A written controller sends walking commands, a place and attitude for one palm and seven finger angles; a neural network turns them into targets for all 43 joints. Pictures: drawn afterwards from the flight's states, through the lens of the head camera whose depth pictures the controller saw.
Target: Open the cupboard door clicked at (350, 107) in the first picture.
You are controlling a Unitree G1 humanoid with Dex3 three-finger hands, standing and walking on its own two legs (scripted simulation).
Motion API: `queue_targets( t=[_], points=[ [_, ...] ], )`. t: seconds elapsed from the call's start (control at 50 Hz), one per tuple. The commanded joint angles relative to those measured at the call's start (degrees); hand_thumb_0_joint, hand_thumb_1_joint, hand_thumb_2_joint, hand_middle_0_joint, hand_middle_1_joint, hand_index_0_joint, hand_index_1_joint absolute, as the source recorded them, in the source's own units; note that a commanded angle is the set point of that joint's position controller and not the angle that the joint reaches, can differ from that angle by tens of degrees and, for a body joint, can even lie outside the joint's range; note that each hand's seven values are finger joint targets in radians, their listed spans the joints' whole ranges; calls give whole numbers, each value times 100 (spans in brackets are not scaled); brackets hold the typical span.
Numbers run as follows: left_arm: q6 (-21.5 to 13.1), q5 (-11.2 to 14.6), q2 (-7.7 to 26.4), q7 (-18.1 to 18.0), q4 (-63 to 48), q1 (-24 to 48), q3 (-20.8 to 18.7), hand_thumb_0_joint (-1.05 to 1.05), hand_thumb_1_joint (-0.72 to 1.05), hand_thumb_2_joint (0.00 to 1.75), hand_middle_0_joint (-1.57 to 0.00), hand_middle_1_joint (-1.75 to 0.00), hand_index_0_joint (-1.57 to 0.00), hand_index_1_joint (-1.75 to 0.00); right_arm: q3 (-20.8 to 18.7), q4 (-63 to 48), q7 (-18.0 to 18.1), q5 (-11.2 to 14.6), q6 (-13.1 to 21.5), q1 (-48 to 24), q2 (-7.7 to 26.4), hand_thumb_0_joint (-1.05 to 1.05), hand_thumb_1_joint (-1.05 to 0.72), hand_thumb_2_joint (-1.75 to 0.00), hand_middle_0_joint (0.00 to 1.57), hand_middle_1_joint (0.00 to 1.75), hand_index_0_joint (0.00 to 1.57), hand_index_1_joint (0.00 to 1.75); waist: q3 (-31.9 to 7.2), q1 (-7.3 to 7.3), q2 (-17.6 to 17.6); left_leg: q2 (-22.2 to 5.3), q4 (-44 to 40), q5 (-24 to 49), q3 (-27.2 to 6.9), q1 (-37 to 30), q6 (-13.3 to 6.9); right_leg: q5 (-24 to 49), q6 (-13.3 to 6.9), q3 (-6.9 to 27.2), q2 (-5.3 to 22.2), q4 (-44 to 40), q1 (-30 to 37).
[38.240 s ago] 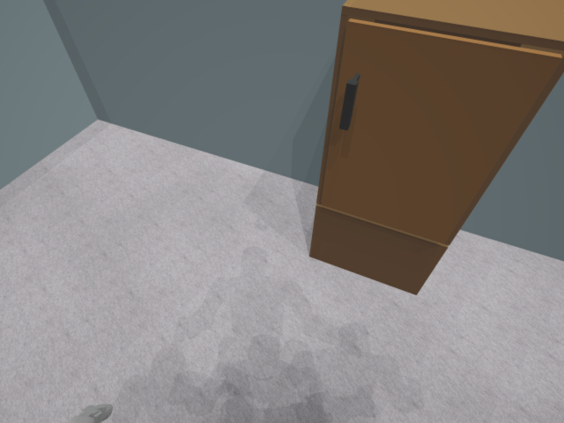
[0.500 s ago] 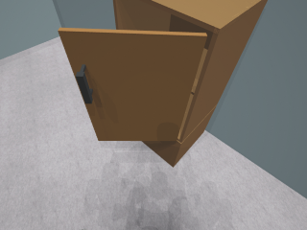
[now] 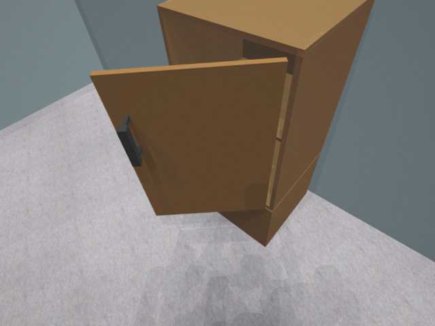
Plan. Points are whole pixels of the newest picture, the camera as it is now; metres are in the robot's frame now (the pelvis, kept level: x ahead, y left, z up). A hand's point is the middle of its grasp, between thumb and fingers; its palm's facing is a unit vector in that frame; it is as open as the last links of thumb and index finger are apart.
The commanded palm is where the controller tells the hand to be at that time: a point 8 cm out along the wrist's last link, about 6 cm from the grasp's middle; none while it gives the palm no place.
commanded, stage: come to a stop and stand still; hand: left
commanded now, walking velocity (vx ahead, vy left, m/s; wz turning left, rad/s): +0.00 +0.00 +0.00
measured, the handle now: (131, 141) +0.52 +0.25 +0.02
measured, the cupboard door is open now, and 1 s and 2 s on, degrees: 43 43 43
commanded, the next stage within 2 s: look again from close up in 0.80 s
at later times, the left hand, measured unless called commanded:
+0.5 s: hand out of the picture +0.07 +0.14 -0.16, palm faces +0.02 -0.97 -0.24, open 7.4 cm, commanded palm none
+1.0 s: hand out of the picture +0.05 +0.13 -0.17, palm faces +0.04 -0.97 -0.24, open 7.4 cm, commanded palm none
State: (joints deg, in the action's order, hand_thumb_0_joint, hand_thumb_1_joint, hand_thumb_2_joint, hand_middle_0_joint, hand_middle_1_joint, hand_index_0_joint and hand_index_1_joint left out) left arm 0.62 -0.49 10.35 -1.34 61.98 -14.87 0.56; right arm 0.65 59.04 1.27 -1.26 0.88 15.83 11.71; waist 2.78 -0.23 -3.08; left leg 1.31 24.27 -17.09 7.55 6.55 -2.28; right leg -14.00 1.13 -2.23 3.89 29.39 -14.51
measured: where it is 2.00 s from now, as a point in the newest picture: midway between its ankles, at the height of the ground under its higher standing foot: outside the picture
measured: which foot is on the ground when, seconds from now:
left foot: down 0.00-1.00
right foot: down 0.00-1.00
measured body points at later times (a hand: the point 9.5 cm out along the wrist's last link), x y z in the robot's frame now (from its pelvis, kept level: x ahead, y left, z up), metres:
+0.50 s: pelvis +0.02 -0.05 +0.00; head +0.05 -0.07 +0.45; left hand +0.07 +0.19 -0.14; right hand +0.03 -0.28 -0.17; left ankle -0.04 +0.09 -0.74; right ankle +0.02 -0.13 -0.74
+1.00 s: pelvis +0.02 -0.06 +0.00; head +0.04 -0.07 +0.45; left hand +0.05 +0.18 -0.15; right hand +0.04 -0.29 -0.16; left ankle -0.04 +0.09 -0.74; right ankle +0.02 -0.13 -0.74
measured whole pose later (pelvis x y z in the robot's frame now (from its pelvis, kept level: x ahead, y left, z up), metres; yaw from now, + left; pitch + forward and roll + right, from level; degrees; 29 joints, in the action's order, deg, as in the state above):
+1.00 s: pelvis +0.02 -0.06 +0.00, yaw +1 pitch +0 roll +0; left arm -1.1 -0.4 10.9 -1.3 63.8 -11.7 -0.4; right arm 0.0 64.4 1.9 -1.2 0.9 13.9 10.8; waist 2.7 -0.1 -1.0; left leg -4.4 21.0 -16.2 4.6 4.0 3.2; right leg -13.8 -4.0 -6.0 -1.7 24.4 -10.5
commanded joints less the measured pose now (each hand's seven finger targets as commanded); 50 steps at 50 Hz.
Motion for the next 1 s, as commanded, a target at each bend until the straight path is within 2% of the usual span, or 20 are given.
queue_targets(
  t=[0.0, 0.14, 0.22, 0.32, 0.36, 0.44, 0.48, 0.64, 0.66, 0.74, 0.86, 0.92, 0.98],
  points=[
    [-187, -17, 701, -44, -179, 14, -124, 0, 90, 90, -20, -30, -20, -30, -103, -59, 25, 25, 129, 254, 555, 0, -90, -90, 20, 30, 20, 30, -76, 50, 408, -836, -619, 1155, -741, 224, -15, 956, -316, 396, 275, -338, 251],
    [-224, -21, 697, -62, -53, 41, -145, 0, 90, 90, -20, -30, -20, -30, -88, 220, 41, 23, 132, 299, 423, 0, -90, -90, 20, 30, 20, 30, -66, 29, 421, -818, -583, 1229, -675, 180, 30, 1327, -364, 411, 309, -381, 389],
    [-245, -13, 713, -65, -6, 76, -172, 0, 90, 90, -20, -30, -20, -30, -99, 313, 58, 22, 136, 298, 416, 0, -90, -90, 20, 30, 20, 30, -156, 22, 293, -820, -531, 1293, -613, 117, 68, 1585, -405, 429, 347, -394, 483],
    [-278, -10, 777, -68, -3, 136, -196, 0, 90, 90, -20, -30, -20, -30, -120, 365, 65, 20, 115, 291, 406, 0, -90, -90, 20, 30, 20, 30, -257, 30, 445, -819, -469, 1244, -577, 64, 116, 1945, -456, 471, 398, -466, 616],
    [-287, -18, 788, -72, -22, 173, -210, 0, 90, 90, -20, -30, -20, -30, -132, 375, 67, 20, 101, 266, 399, 0, -90, -90, 20, 30, 20, 30, -166, 31, 394, -815, -448, 1232, -561, 96, 131, 2059, -473, 494, 404, -518, 612],
    [-289, -19, 806, -68, -43, 206, -222, 0, 90, 90, -20, -30, -20, -30, -139, 388, 66, 16, 79, 242, 347, 0, -90, -90, 20, 30, 20, 30, -131, 37, 464, -809, -482, 1054, -540, 99, 167, 1958, -480, 505, 399, -648, 619],
    [-294, -14, 848, -65, -54, 226, -231, 0, 90, 90, -20, -30, -20, -30, -139, 388, 69, 18, 77, 231, 402, 0, -90, -90, 20, 30, 20, 30, -162, 42, 360, -810, -476, 1034, -541, 103, 183, 1940, -488, 549, 415, -690, 642],
    [-311, -17, 885, -66, -71, 226, -257, 0, 90, 90, -20, -30, -20, -30, -161, 379, 82, 25, 72, 179, 408, 0, -90, -90, 20, 30, 20, 30, -281, 38, 414, -838, -463, 1122, -501, 3, 218, 2251, -468, 542, 393, -782, 796],
    [-310, -14, 893, -66, -60, 235, -255, 0, 90, 90, -20, -30, -20, -30, -160, 378, 83, 26, 70, 179, 465, 0, -90, -90, 20, 30, 20, 30, -252, 37, 330, -841, -459, 1092, -494, 21, 227, 2202, -471, 543, 408, -800, 767],
    [-304, -22, 898, -57, -61, 250, -260, 0, 90, 90, -20, -30, -20, -30, -162, 383, 81, 28, 65, 171, 416, 0, -90, -90, 20, 30, 20, 30, -172, 41, 426, -852, -528, 995, -490, 15, 223, 1942, -459, 540, 368, -895, 706],
    [-303, -13, 925, -50, -53, 226, -255, 0, 90, 90, -20, -30, -20, -30, -159, 394, 77, 26, 60, 196, 482, 0, -90, -90, 20, 30, 20, 30, -151, 37, 335, -829, -523, 873, -510, 53, 221, 1647, -440, 591, 375, -1014, 678],
    [-310, -6, 935, -45, -46, 209, -252, 0, 90, 90, -20, -30, -20, -30, -155, 411, 73, 21, 74, 195, 483, 0, -90, -90, 20, 30, 20, 30, -206, 27, 387, -846, -556, 915, -511, 42, 221, 1684, -448, 557, 379, -990, 719],
    [-309, -7, 933, -47, -43, 223, -259, 0, 90, 90, -20, -30, -20, -30, -157, 422, 77, 22, 82, 208, 480, 0, -90, -90, 20, 30, 20, 30, -211, 23, 284, -878, -584, 1039, -531, 40, 220, 1814, -458, 523, 354, -919, 748]
  ],
)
